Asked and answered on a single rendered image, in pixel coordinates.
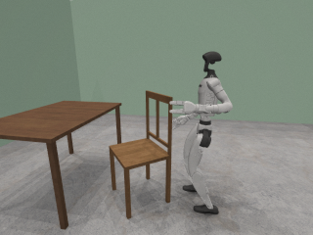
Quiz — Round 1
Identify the robot left upper arm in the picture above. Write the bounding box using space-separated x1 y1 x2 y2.
206 77 233 114

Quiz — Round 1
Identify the chair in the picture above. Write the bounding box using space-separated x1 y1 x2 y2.
109 90 173 219

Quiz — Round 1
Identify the left robot thigh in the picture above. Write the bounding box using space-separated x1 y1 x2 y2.
188 130 211 178

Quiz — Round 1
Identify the table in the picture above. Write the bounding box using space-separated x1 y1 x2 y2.
0 101 122 230

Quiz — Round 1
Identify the left robot hand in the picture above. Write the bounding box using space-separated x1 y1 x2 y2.
169 100 197 115

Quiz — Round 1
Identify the right robot forearm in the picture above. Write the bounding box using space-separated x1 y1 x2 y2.
185 113 199 120

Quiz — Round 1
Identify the left robot forearm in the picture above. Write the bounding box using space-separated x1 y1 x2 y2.
195 102 233 115

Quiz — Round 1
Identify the humanoid robot head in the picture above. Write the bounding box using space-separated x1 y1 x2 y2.
202 51 222 79

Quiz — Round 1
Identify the right robot hand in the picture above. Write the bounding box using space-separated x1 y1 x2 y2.
172 116 188 130

